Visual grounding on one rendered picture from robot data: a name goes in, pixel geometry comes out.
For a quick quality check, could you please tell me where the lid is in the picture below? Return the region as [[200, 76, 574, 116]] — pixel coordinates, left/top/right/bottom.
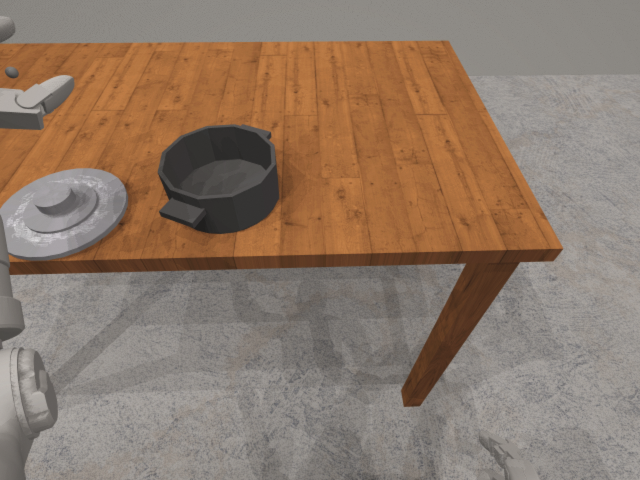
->
[[0, 168, 128, 261]]

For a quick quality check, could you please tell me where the pot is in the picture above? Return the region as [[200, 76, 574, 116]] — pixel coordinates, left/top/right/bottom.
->
[[158, 124, 279, 234]]

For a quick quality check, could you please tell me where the robot left upper arm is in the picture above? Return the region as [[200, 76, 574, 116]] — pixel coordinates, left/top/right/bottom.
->
[[0, 347, 58, 480]]

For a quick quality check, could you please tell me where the left robot forearm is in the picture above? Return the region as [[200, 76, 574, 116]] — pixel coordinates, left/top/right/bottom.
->
[[0, 215, 25, 350]]

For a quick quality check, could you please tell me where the table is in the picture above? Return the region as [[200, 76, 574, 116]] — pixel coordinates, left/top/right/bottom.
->
[[0, 41, 563, 407]]

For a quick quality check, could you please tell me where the right robot hand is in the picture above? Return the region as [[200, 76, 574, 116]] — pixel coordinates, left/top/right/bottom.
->
[[478, 430, 541, 480]]

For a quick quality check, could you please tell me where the knob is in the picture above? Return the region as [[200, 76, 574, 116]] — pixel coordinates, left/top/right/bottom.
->
[[32, 182, 76, 215]]

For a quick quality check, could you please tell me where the left robot hand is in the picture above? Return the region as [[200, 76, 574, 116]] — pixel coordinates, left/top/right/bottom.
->
[[0, 16, 75, 130]]

